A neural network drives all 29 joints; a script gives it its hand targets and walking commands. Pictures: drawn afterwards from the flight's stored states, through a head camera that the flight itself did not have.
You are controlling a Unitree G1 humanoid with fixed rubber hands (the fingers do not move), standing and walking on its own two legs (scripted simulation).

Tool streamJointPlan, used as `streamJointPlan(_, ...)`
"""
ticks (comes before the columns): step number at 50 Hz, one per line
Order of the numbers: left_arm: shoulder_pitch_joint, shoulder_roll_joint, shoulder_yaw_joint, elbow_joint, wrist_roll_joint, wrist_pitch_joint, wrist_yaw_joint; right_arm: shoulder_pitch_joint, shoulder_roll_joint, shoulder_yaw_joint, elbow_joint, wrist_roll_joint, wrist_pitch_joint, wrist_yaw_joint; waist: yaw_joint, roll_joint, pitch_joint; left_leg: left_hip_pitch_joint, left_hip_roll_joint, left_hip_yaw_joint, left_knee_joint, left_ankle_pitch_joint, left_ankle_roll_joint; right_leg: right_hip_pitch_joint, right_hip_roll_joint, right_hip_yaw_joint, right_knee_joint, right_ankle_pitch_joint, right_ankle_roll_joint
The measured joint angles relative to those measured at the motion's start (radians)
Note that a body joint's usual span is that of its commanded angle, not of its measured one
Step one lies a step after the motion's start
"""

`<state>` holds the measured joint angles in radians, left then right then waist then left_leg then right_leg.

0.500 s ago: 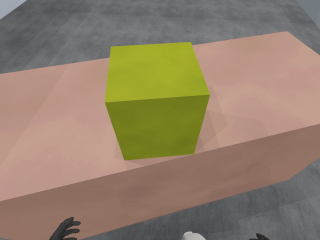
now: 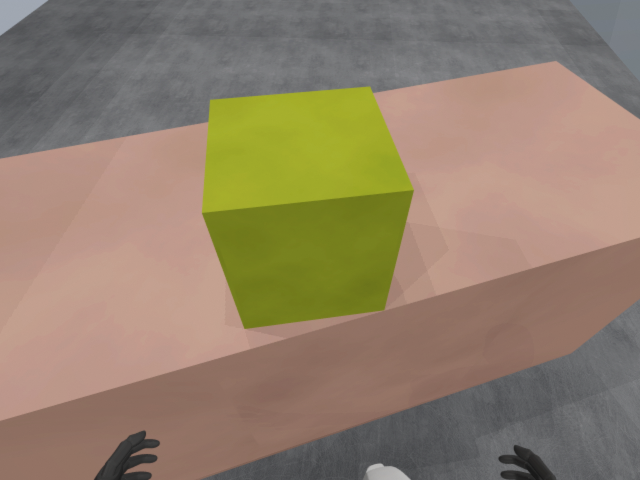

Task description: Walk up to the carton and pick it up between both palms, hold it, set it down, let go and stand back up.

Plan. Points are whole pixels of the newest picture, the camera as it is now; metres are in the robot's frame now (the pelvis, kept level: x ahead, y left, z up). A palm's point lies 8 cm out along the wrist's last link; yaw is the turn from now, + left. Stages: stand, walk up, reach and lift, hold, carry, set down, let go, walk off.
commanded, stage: walk up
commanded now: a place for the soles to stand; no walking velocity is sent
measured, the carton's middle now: (304, 213) +0.44 +0.03 +0.08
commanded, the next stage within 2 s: reach and lift in 0.08 s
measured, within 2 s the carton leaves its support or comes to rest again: neither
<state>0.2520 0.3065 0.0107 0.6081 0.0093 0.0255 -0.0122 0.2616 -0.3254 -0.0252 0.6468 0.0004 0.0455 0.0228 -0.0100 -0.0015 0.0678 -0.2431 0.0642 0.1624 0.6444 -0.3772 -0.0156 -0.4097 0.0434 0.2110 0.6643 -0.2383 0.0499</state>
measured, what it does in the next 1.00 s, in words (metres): stands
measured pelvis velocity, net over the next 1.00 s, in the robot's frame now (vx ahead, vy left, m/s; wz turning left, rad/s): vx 0.03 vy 0.01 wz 0.08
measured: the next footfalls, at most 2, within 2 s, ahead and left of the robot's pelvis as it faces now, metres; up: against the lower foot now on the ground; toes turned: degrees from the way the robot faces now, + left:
none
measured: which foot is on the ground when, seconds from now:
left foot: down 0.00-1.00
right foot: down 0.00-1.00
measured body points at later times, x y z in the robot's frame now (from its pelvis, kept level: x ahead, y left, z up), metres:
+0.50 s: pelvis +0.00 -0.02 +0.02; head +0.01 -0.01 +0.46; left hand +0.18 +0.24 -0.05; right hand +0.17 -0.25 -0.06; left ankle -0.02 +0.12 -0.72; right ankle +0.05 -0.13 -0.72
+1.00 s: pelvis +0.03 +0.01 +0.03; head +0.03 +0.01 +0.48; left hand +0.18 +0.24 -0.02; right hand +0.20 -0.21 -0.02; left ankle -0.02 +0.12 -0.72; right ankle +0.05 -0.13 -0.72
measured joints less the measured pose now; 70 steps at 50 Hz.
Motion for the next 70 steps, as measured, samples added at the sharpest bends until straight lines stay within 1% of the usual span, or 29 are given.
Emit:
streamJointPlan(2, 0.004, 0.003, 0.004, 0.001, -0.001, 0.003, -0.002, 0.009, 0.004, 0.002, 0.006, -0.001, -0.004, -0.002, -0.001, -0.005, -0.001, 0.005, 0.001, 0.006, -0.001, 0.0, 0.003, 0.003, 0.002, 0.005, -0.003, 0.004, -0.001)
streamJointPlan(5, 0.014, 0.009, 0.014, 0.002, -0.001, 0.004, -0.005, 0.02, 0.008, 0.006, 0.016, -0.004, -0.002, -0.004, 0.001, -0.011, 0.001, 0.013, 0.01, 0.013, 0.012, -0.011, 0.002, 0.006, 0.006, -0.003, 0.011, -0.002, -0.015)
streamJointPlan(7, -0.044, -0.013, 0.018, 0.046, 0.031, 0.084, 0.016, 0.01, 0.01, -0.034, 0.105, -0.035, -0.087, 0.018, -0.005, 0.017, -0.002, -0.014, 0.021, -0.019, 0.053, -0.027, 0.003, 0.004, -0.001, -0.073, 0.041, -0.022, -0.054)
streamJointPlan(9, -0.1, -0.041, 0.021, 0.063, 0.053, 0.177, 0.031, -0.017, 0.007, -0.076, 0.196, -0.062, -0.157, 0.042, -0.003, 0.039, -0.003, -0.043, 0.022, -0.044, 0.091, -0.041, 0.003, 0.012, -0.008, -0.129, 0.064, -0.058, -0.076)
streamJointPlan(10, -0.116, -0.047, 0.016, 0.045, 0.044, 0.213, 0.029, -0.036, 0.01, -0.096, 0.219, -0.073, -0.18, 0.043, -0.001, 0.04, 0.005, -0.055, 0.018, -0.047, 0.104, -0.044, -0.001, 0.007, -0.014, -0.135, 0.072, -0.085, -0.067)
streamJointPlan(12, -0.142, -0.049, 0.005, -0.016, 0.016, 0.262, 0.023, -0.078, 0.025, -0.119, 0.216, -0.082, -0.213, 0.028, -0.005, 0.036, 0.044, -0.06, 0.013, -0.053, 0.116, -0.04, -0.01, -0.003, -0.022, -0.139, 0.095, -0.077, -0.032)
streamJointPlan(13, -0.152, -0.051, 0.006, -0.049, 0.009, 0.275, 0.019, -0.092, 0.035, -0.121, 0.198, -0.08, -0.227, 0.019, -0.006, 0.03, 0.06, -0.057, 0.011, -0.056, 0.111, -0.04, -0.011, -0.003, -0.023, -0.141, 0.099, -0.073, -0.029)
streamJointPlan(16, -0.171, -0.056, 0.012, -0.137, 0.008, 0.291, 0.02, -0.108, 0.072, -0.1, 0.124, -0.061, -0.246, -0.001, -0.005, 0.004, 0.088, -0.025, 0.004, -0.063, 0.066, -0.01, -0.018, 0.024, -0.026, -0.146, 0.072, -0.06, -0.052)
streamJointPlan(17, -0.172, -0.058, 0.015, -0.158, 0.011, 0.289, 0.02, -0.104, 0.085, -0.088, 0.1, -0.053, -0.247, -0.006, -0.006, -0.006, 0.089, -0.006, 0.001, -0.067, 0.039, 0.001, -0.02, 0.041, -0.027, -0.149, 0.052, -0.05, -0.061)
streamJointPlan(20, -0.158, -0.059, 0.023, -0.2, 0.017, 0.273, 0.019, -0.076, 0.119, -0.053, 0.042, -0.036, -0.242, -0.019, -0.009, -0.031, 0.076, 0.061, -0.007, -0.081, -0.055, 0.047, -0.023, 0.109, -0.032, -0.159, -0.029, -0.025, -0.057)
streamJointPlan(24, -0.128, -0.047, 0.024, -0.207, 0.014, 0.261, 0.016, -0.034, 0.147, -0.036, -0.004, -0.032, -0.214, -0.028, -0.013, -0.049, 0.052, 0.145, -0.011, -0.09, -0.163, 0.091, -0.023, 0.195, -0.034, -0.17, -0.129, 0.011, -0.058)
streamJointPlan(29, -0.082, -0.04, 0.031, -0.209, -0.003, 0.235, 0.019, 0.015, 0.157, -0.044, -0.065, -0.024, -0.176, -0.023, -0.004, -0.041, 0.049, 0.219, -0.016, -0.086, -0.251, 0.124, -0.018, 0.267, -0.038, -0.168, -0.212, 0.041, -0.053)
streamJointPlan(34, -0.019, -0.042, 0.017, -0.239, -0.042, 0.166, 0.037, 0.057, 0.162, -0.056, -0.129, -0.018, -0.175, -0.008, 0.005, -0.018, 0.037, 0.242, -0.022, -0.082, -0.304, 0.144, -0.011, 0.294, -0.042, -0.166, -0.272, 0.065, -0.045)
streamJointPlan(39, 0.024, -0.048, -0.014, -0.274, -0.079, 0.099, 0.053, 0.071, 0.168, -0.06, -0.177, -0.005, -0.19, -0.002, 0.012, -0.002, 0.023, 0.246, -0.024, -0.08, -0.332, 0.152, -0.006, 0.305, -0.045, -0.166, -0.314, 0.08, -0.039)
streamJointPlan(44, 0.046, -0.065, -0.034, -0.316, -0.093, 0.054, 0.066, 0.077, 0.168, -0.053, -0.212, 0.021, -0.203, 0.0, 0.017, 0.002, 0.012, 0.254, -0.024, -0.082, -0.347, 0.153, -0.004, 0.321, -0.045, -0.168, -0.343, 0.087, -0.035)
streamJointPlan(47, 0.067, -0.077, -0.039, -0.336, -0.094, 0.045, 0.074, 0.088, 0.163, -0.047, -0.234, 0.042, -0.21, 0.0, 0.019, 0.001, 0.006, 0.262, -0.023, -0.084, -0.352, 0.15, -0.004, 0.334, -0.044, -0.17, -0.357, 0.089, -0.034)
streamJointPlan(53, 0.12, -0.088, -0.056, -0.417, -0.105, 0.021, 0.091, 0.121, 0.15, -0.033, -0.305, 0.093, -0.212, 0.0, 0.024, -0.004, 0.0, 0.267, -0.022, -0.091, -0.351, 0.144, -0.003, 0.35, -0.044, -0.176, -0.374, 0.089, -0.033)
streamJointPlan(61, 0.126, -0.092, -0.074, -0.527, -0.13, 0.01, 0.111, 0.139, 0.146, -0.026, -0.433, 0.137, -0.181, -0.002, 0.03, -0.003, -0.007, 0.259, -0.025, -0.096, -0.342, 0.141, -0.001, 0.347, -0.046, -0.179, -0.372, 0.09, -0.032)
streamJointPlan(70, 0.078, -0.114, -0.075, -0.606, -0.162, 0.055, 0.118, 0.127, 0.145, -0.024, -0.563, 0.163, -0.121, -0.016, 0.038, 0.006, -0.017, 0.254, -0.026, -0.099, -0.347, 0.15, -0.002, 0.339, -0.046, -0.177, -0.369, 0.094, -0.034)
